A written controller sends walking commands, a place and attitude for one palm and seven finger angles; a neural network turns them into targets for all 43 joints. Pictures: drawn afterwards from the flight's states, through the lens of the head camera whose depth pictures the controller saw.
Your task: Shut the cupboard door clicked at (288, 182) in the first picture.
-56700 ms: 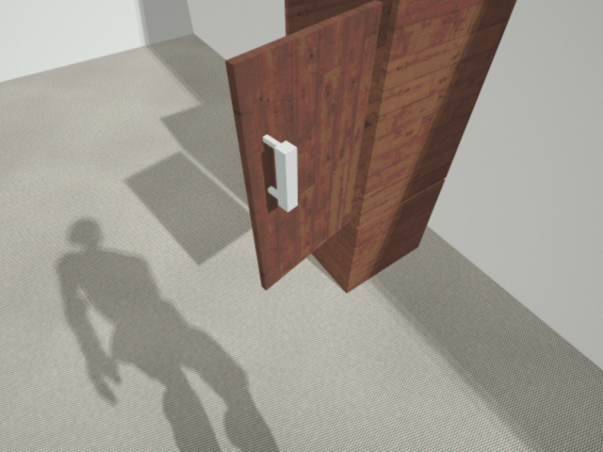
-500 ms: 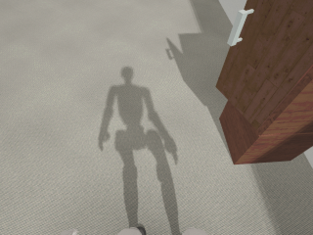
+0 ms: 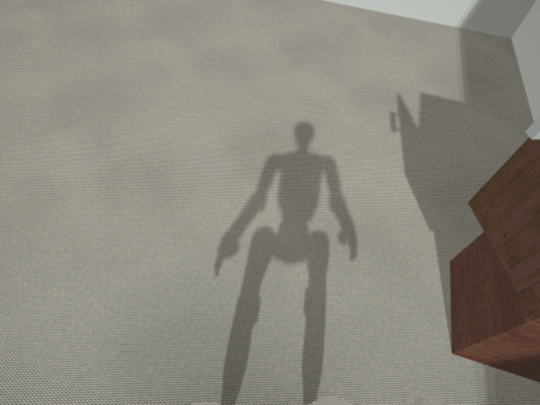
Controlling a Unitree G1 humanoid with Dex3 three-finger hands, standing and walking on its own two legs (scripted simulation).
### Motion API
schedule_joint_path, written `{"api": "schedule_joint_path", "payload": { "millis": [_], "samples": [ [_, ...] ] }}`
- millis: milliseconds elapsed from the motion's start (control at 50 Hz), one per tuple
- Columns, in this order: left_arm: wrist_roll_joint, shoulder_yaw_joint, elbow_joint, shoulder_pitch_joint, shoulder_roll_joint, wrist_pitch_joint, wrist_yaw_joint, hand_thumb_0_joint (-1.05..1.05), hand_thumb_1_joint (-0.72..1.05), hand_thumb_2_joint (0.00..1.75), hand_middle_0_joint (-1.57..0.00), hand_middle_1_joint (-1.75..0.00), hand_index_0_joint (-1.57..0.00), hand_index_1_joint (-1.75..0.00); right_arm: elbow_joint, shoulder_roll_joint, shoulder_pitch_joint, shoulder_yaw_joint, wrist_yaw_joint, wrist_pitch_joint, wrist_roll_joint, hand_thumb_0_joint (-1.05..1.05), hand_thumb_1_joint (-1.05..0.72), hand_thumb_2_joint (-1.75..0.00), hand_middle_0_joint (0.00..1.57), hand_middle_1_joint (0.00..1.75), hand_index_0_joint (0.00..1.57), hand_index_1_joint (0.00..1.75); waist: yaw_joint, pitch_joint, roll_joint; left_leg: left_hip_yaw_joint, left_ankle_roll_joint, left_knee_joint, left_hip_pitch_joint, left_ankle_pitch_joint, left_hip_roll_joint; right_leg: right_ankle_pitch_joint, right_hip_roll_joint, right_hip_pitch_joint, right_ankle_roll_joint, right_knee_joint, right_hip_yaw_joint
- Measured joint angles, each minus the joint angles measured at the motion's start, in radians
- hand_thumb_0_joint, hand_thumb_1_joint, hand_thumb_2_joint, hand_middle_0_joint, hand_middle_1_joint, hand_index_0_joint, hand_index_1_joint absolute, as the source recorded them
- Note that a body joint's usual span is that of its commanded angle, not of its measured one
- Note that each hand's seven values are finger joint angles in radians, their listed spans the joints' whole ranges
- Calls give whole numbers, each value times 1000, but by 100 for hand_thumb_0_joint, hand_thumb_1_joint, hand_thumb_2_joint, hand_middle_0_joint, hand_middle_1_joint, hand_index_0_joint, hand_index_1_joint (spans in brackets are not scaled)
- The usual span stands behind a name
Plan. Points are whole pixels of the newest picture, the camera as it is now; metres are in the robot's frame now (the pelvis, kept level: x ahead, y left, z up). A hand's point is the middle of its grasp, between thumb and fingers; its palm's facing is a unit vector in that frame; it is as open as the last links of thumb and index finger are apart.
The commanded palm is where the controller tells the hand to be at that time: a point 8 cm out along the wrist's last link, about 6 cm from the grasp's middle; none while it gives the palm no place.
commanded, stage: walk to a spot facing it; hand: left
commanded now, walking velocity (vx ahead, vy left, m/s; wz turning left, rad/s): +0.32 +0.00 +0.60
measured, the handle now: out of the picture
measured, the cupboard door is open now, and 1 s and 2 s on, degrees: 23 23 23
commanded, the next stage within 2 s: turn to face it in 0.96 s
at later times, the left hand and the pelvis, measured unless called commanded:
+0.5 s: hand out of the picture +0.09 +0.16 -0.14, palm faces +0.36 -0.91 -0.22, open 7.4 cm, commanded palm none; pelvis +0.14 -0.02 +0.02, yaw +20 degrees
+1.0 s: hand (110, 288) +0.31 +0.31 -0.14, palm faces +0.48 -0.85 -0.22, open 7.4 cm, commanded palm none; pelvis +0.31 +0.09 +0.02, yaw +29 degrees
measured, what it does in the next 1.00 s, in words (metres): walks ahead, turning left: right foot, then left foot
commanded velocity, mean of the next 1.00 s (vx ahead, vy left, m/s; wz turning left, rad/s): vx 0.33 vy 0.00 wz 0.42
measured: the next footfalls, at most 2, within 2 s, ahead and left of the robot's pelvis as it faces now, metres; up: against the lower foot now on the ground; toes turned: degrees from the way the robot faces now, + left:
right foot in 0.22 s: +0.16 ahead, -0.14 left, +0.00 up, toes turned +4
left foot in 0.66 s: +0.27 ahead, +0.18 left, +0.00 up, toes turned +31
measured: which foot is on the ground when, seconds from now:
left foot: down 0.00-0.22, up 0.24-0.64, down 0.66-1.00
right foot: up 0.00-0.20, down 0.22-0.66, up 0.68-1.00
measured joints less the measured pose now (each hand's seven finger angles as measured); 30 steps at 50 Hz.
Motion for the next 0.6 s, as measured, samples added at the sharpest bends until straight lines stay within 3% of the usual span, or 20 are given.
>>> {"api": "schedule_joint_path", "payload": {
  "millis": [80,200,240,280,320,360,460,600],
  "samples": [
    [-1,7,-6,-20,9,-11,-22,1,91,90,-20,-30,-19,-30,13,15,53,12,-10,-10,-3,0,-91,-90,20,30,20,30,-3,-9,27,-51,-6,-81,43,31,-3,92,29,-74,8,14,35],
    [-2,-2,-44,-36,-1,-47,-39,1,91,90,-20,-30,-19,-30,58,13,125,8,-8,0,-2,0,-91,-90,21,30,21,30,-21,-21,80,-126,-23,-85,83,-3,-1,181,69,-6,14,-300,25],
    [4,-7,-62,-30,0,-76,-37,1,91,90,-20,-30,-19,-30,74,11,149,1,-8,7,7,0,-91,-90,21,30,21,30,-21,-31,82,-140,-6,51,38,-108,-16,245,70,34,-15,-378,15],
    [4,-14,-63,-24,-20,-92,-23,1,91,90,-20,-30,-20,-30,98,0,145,-11,-5,20,5,0,-91,-90,21,30,21,30,-16,-28,96,-124,7,323,-59,-176,-29,245,58,52,-50,-347,-19],
    [5,-17,-50,1,-41,-99,-10,1,91,90,-20,-30,-20,-30,111,-8,130,-21,4,25,-1,0,-91,-90,20,30,20,30,-14,-35,95,-79,7,529,-154,-112,-23,228,46,92,-59,-382,-38],
    [6,-20,-23,27,-61,-102,-3,1,91,90,-20,-30,-20,-30,107,-11,112,-29,14,21,-3,1,-91,-90,20,30,20,30,-26,-43,92,-41,-2,600,-221,-23,4,242,37,148,-51,-455,-65],
    [6,-30,30,74,-95,-119,1,1,91,90,-20,-30,-20,-30,82,-1,61,-30,29,14,2,1,-91,-90,20,30,20,30,-31,-32,68,17,-17,456,-291,60,58,253,16,277,-41,-595,-149],
    [4,-32,78,137,-103,-118,-2,1,90,90,-20,-30,-20,-30,46,8,-54,-11,42,-1,3,0,-91,-90,20,30,20,30,26,28,41,84,24,108,-234,60,54,155,-15,393,13,-575,-245]
  ]
}}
